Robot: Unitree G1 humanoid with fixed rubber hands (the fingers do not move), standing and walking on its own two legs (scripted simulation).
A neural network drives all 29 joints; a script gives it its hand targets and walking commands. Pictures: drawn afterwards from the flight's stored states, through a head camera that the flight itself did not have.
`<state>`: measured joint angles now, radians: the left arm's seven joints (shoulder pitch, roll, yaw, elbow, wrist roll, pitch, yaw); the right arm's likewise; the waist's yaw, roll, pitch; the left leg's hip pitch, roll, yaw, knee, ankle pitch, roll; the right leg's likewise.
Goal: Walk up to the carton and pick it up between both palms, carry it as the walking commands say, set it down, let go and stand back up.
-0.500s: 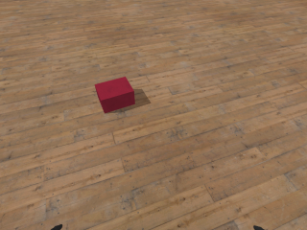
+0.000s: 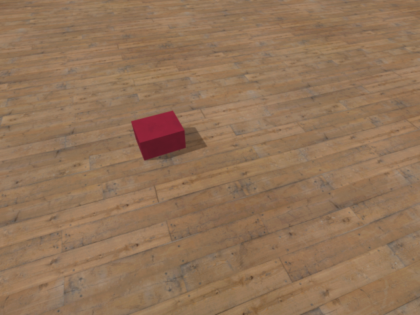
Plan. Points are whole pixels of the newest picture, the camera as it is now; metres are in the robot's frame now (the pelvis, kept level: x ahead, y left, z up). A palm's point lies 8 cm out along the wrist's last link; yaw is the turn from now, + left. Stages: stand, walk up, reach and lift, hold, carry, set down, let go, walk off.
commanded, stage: stand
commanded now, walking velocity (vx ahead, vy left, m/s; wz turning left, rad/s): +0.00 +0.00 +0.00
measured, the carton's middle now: (159, 134) +1.34 +0.31 -0.70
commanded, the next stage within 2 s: walk up in 1.36 s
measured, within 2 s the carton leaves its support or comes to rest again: neither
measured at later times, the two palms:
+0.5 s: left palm out of the picture +0.10 +0.29 -0.12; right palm out of the picture +0.08 -0.30 -0.11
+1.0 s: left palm out of the picture +0.11 +0.28 -0.12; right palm out of the picture +0.09 -0.30 -0.11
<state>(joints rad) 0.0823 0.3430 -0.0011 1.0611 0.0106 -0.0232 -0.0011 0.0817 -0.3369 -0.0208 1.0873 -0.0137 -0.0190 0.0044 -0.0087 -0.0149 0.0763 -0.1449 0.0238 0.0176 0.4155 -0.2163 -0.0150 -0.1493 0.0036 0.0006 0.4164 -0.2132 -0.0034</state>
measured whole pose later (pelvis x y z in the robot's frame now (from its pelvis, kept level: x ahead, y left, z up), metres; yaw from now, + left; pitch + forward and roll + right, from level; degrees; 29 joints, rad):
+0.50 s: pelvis +0.01 +0.00 +0.00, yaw +0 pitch -3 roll +0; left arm 0.09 0.34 0.00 1.09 0.01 -0.02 0.00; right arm 0.08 -0.34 -0.02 1.12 -0.01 -0.01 0.00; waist -0.01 -0.01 0.07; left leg -0.11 0.03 0.02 0.35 -0.19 -0.02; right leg -0.12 0.01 0.00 0.35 -0.19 -0.01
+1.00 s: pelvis +0.01 -0.01 +0.00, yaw +0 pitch -3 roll +0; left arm 0.08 0.35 0.01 1.10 0.01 -0.02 0.00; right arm 0.08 -0.34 -0.02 1.11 -0.01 -0.01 0.00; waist -0.01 -0.01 0.07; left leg -0.09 0.04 0.02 0.33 -0.19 -0.03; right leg -0.10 0.01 0.00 0.34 -0.19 -0.01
